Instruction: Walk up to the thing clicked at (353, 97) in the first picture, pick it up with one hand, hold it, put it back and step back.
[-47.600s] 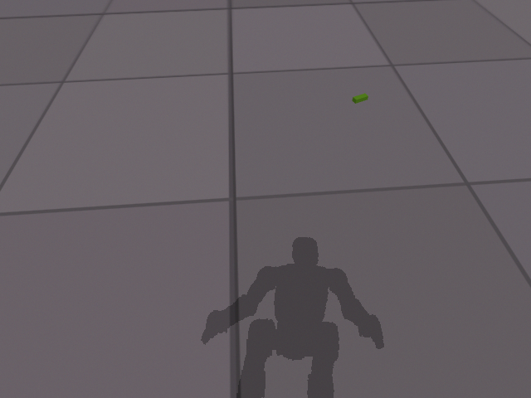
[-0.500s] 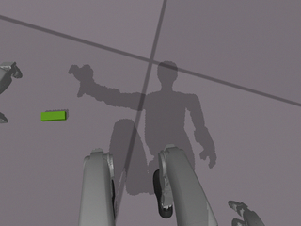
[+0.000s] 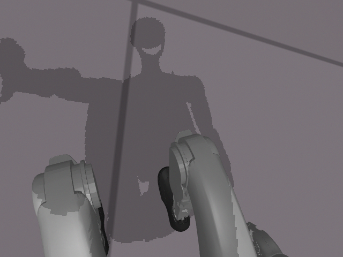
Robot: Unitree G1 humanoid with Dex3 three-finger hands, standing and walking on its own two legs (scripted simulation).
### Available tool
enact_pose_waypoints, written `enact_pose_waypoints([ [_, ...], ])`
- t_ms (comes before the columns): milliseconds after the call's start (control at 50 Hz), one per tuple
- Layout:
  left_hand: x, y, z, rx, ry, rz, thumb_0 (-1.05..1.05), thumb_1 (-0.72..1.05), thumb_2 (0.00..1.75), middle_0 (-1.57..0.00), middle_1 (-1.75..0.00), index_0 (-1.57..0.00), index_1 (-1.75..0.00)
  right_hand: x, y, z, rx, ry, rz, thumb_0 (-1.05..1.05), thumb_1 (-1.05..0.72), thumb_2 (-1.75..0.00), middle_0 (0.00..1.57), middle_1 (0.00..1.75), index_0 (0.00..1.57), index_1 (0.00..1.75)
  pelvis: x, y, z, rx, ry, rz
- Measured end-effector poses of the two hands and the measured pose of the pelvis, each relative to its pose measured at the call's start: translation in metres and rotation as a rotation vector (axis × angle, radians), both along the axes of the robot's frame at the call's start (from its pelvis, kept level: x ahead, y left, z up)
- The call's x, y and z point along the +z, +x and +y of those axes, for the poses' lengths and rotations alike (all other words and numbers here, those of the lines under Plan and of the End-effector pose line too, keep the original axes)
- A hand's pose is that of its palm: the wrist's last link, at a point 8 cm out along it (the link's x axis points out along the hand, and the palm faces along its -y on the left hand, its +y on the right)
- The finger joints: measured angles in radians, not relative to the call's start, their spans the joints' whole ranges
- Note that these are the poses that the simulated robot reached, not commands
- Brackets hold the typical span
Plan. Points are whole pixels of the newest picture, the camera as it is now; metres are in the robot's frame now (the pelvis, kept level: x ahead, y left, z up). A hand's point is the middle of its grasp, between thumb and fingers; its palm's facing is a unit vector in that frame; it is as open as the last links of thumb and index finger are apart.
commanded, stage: approach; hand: left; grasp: from above
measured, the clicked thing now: out of the picture +0.46 +0.39 -0.32
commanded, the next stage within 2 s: rest palm in 0.18 s
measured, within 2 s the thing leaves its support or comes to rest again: neither
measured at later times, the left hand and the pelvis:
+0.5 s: hand out of the picture +0.45 +0.39 -0.23, palm faces -0.46 -0.13 -0.88, open 13.6 cm; pelvis +0.01 +0.00 -0.03, yaw -4 degrees
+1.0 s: hand out of the picture +0.45 +0.38 -0.26, palm faces -0.42 -0.10 -0.90, open 14.0 cm; pelvis +0.00 +0.01 -0.04, yaw -5 degrees
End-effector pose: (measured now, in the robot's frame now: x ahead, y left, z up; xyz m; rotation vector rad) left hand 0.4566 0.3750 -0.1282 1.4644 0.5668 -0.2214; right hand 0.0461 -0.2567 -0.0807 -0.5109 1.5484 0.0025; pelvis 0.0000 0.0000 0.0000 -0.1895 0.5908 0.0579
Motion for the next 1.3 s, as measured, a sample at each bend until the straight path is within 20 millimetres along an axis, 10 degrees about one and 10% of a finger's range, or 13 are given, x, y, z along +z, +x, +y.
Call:
enact_pose_waypoints([
  [240, -0.054, 0.012, -0.008, 0.010, -0.016, -0.048, 0.00, -0.35, 0.81, -0.25, -0.90, -0.26, -0.88, 0.005, -0.002, -0.012, 0.077, -0.067, 0.040, 0.00, -0.91, -0.90, 0.20, 0.30, 0.20, 0.30, -0.023, 0.008, -0.002, -0.036, -0.023, -0.056],
  [620, -0.058, -0.014, 0.011, 0.023, -0.039, 0.031, 0.00, -0.43, 0.88, -0.19, -0.89, -0.19, -0.90, 0.001, 0.036, -0.011, 0.201, -0.058, -0.052, 0.00, -0.91, -0.90, 0.20, 0.30, 0.20, 0.30, -0.026, 0.001, 0.002, -0.039, -0.051, -0.115],
  [1300, -0.083, -0.005, -0.006, 0.021, -0.028, -0.008, 0.00, -0.54, 0.97, -0.11, -0.97, -0.10, -0.99, 0.002, 0.015, 0.001, 0.223, -0.012, -0.021, 0.00, -0.91, -0.91, 0.20, 0.30, 0.20, 0.30, -0.032, 0.002, 0.003, -0.056, -0.070, -0.132],
])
